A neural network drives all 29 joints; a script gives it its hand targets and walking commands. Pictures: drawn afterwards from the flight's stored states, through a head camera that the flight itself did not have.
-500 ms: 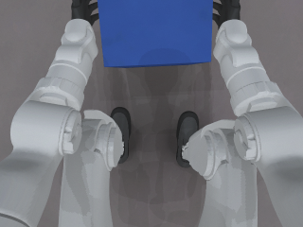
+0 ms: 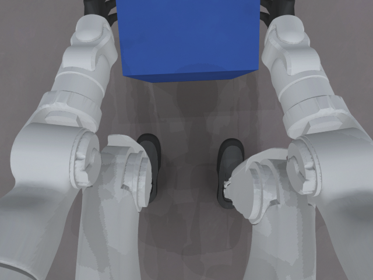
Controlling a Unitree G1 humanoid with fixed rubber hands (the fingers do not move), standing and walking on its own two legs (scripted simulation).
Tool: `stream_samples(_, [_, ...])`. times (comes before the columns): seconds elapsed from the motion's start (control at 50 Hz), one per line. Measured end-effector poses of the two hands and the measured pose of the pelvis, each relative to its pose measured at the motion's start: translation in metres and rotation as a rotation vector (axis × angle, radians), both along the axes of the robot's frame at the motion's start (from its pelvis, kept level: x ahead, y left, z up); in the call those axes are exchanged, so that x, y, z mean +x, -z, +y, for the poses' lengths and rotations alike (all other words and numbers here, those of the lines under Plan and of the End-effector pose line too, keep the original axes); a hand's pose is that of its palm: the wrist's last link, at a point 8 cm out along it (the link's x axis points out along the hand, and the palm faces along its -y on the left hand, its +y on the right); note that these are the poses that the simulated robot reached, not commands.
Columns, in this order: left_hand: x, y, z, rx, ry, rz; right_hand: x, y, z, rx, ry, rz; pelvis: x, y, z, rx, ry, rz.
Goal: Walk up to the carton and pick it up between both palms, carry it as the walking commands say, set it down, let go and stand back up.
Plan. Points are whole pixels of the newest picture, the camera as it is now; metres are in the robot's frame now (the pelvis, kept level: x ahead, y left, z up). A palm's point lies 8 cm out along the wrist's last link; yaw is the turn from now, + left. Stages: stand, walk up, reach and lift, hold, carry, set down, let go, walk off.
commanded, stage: reach and lift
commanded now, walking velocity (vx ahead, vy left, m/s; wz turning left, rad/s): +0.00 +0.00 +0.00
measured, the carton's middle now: (188, 26) +0.53 +0.03 -0.26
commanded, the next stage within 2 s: none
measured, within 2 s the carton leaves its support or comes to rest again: neither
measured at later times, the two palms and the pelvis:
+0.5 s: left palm out of the picture +0.53 +0.19 -0.12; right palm out of the picture +0.55 -0.11 -0.12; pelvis -0.01 +0.00 +0.01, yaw +0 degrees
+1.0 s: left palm out of the picture +0.51 +0.19 -0.08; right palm out of the picture +0.53 -0.11 -0.07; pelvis -0.02 +0.00 +0.03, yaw +1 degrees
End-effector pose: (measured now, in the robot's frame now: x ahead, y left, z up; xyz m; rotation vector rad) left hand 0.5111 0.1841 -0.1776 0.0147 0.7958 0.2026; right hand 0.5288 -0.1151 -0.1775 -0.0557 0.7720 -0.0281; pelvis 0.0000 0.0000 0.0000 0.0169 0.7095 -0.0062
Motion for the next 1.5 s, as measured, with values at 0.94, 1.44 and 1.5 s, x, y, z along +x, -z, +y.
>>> stream_samples(0.94, [0.006, -0.092, 0.003, -0.033, -0.023, -0.137, 0.007, -0.098, 0.003, 0.051, 0.057, -0.131, -0.019, -0.025, 0.001, -0.02, -0.028, -0.257])
stream_samples(1.44, [-0.007, -0.166, 0.003, -0.034, -0.03, -0.158, -0.006, -0.171, 0.004, 0.072, 0.074, -0.151, -0.026, -0.073, -0.003, -0.019, -0.034, -0.348])
stream_samples(1.5, [-0.012, -0.173, 0.003, -0.036, -0.032, -0.156, -0.01, -0.179, 0.005, 0.073, 0.076, -0.15, -0.027, -0.08, -0.003, -0.019, -0.035, -0.355])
